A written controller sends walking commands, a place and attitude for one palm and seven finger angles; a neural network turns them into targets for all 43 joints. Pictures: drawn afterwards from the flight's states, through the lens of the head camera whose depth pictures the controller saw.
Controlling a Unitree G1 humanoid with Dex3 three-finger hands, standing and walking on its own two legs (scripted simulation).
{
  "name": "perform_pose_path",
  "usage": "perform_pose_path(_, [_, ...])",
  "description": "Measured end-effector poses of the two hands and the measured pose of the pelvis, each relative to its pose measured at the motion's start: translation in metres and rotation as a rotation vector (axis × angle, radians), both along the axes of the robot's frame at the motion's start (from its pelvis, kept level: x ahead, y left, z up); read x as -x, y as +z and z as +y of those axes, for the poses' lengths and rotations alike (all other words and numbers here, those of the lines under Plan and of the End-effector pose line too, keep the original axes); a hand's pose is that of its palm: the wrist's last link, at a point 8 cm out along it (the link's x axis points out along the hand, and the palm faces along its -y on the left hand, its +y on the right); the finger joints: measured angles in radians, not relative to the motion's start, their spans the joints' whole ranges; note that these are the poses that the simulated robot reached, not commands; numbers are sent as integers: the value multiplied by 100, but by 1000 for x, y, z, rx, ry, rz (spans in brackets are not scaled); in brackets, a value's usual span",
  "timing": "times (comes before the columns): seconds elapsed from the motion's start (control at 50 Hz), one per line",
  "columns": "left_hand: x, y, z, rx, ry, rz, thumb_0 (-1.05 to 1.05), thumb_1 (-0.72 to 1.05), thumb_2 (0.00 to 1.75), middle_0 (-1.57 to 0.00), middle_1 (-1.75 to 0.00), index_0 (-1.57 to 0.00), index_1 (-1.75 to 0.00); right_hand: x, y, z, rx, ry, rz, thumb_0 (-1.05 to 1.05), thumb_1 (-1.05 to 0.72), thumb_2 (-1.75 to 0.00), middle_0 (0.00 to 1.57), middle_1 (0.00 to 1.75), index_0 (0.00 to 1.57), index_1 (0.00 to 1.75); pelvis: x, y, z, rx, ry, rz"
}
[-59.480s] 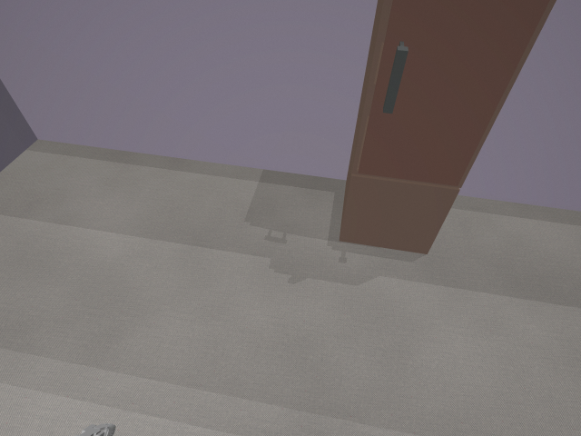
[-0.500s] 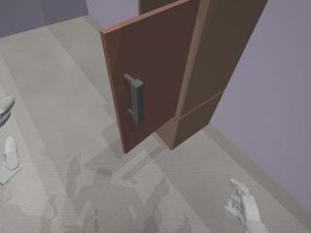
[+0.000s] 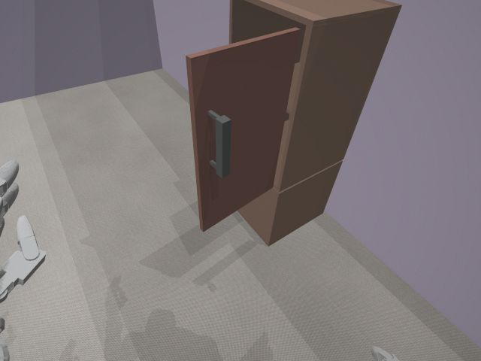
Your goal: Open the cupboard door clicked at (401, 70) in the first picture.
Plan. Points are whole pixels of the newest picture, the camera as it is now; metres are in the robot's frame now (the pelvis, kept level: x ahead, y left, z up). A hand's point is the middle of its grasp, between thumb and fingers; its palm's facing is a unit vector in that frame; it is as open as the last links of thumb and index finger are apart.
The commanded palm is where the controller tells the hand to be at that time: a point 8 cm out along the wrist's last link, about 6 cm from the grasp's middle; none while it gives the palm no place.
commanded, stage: stop stepping back and stand still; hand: left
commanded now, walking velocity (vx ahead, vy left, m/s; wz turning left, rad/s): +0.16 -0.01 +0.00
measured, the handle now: (217, 144) +0.62 +0.10 +0.02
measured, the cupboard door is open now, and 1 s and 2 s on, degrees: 96 96 96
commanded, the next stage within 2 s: let the arm hang, fingers relaxed in 0.36 s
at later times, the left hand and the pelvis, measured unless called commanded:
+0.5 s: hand (33, 281) +0.18 +0.28 +0.13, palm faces +0.40 -0.78 -0.47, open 7.4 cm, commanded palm none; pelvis -0.02 +0.01 -0.01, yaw +3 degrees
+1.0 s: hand out of the picture -0.07 +0.20 -0.17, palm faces +0.11 -0.96 -0.24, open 7.2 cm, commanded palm none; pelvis -0.02 +0.01 +0.00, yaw +6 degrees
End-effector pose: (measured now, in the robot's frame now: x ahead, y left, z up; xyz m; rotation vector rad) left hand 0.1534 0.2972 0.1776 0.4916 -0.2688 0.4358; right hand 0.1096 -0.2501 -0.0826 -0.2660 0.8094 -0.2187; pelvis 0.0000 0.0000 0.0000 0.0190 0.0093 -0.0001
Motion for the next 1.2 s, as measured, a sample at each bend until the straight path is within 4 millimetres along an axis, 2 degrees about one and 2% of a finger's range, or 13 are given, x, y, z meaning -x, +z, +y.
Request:
perform_pose_path(0.18, [12, 4, 5, -109, -17, 11, 1, 89, 90, -21, -30, -21, -30, 14, -7, 9, -42, -22, -84, 2, -91, -90, 20, 30, 20, 30, 17, -11, 1, 0, 6, -41])
perform_pose_path(0.3, [22, 2, -5, -104, -18, 22, 1, 89, 90, -21, -30, -21, -30, 8, -22, 16, -93, 31, -37, 1, -91, -90, 21, 30, 20, 30, 21, -14, -3, 17, 16, -45])
perform_pose_path(0.42, [25, -4, 4, -55, 5, 48, 1, 89, 90, -22, -30, -22, -30, -2, -8, 19, -58, 57, -30, 2, -91, -90, 21, 30, 20, 30, 18, -5, 1, 7, 17, -32])
perform_pose_path(0.48, [20, -13, 11, -57, -8, 57, 1, 89, 90, -22, -30, -21, -30, -14, -7, 20, -31, 89, -64, 2, -91, -90, 21, 30, 20, 30, 16, -11, 10, 36, 37, -20])
perform_pose_path(0.52, [6, -56, 21, 20, 1, 226, 0, 89, 90, -21, -30, -21, -30, -19, -18, 20, -45, 123, -17, 1, -91, -90, 20, 30, 20, 30, 19, -14, 15, 25, 63, -4])
perform_pose_path(0.56, [-1, -119, 24, 161, 43, 469, 0, 90, 90, -20, -30, -20, -30, -20, -30, 21, -56, 142, 39, 1, -91, -90, 20, 30, 20, 30, 20, -15, 18, 14, 87, 7])
perform_pose_path(0.6, [8, -183, 13, 296, 74, 712, 0, 90, 90, -20, -30, -20, -30, -17, -38, 24, -69, 151, 84, 1, -91, -90, 20, 30, 20, 30, 21, -16, 16, 1, 98, 6])
perform_pose_path(0.66, [47, -262, -23, 436, 70, 1026, 1, 91, 90, -20, -30, -20, -30, -7, -48, 27, -102, 138, 140, 1, -91, -90, 20, 30, 20, 30, 21, -20, 9, -27, 81, -9])
perform_pose_path(0.72, [106, -308, -68, 563, 44, 1309, 1, 91, 90, -20, -30, -20, -30, 13, -53, 30, -129, 95, 226, 1, -91, -90, 20, 30, 20, 30, 22, -14, 7, -3, 83, -29])
perform_pose_path(0.86, [182, -321, -57, 658, 214, 1485, -3, 101, 90, -21, -30, -21, -30, 80, -59, 31, -116, 44, 496, 1, -92, -90, 20, 30, 20, 30, 23, -3, 5, 28, 99, -33])
perform_pose_path(0.96, [219, -316, -49, 661, 282, 1601, -1, 96, 90, -21, -30, -20, -30, 116, -62, 30, -118, 7, 611, 1, -92, -90, 20, 30, 20, 30, 22, 1, 10, 28, 98, -30])
perform_pose_path(1.06, [232, -314, -47, 662, 307, 1646, 0, 93, 90, -20, -30, -20, -30, 137, -64, 36, -133, -14, 664, 1, -92, -90, 20, 30, 20, 30, 22, 2, 14, 23, 95, -34])
perform_pose_path(1.2, [217, -317, -52, 667, 269, 1619, 0, 91, 90, -20, -30, -20, -30, 137, -67, 51, -162, -19, 655, 1, -91, -90, 20, 30, 20, 30, 21, 2, 18, 20, 90, -39])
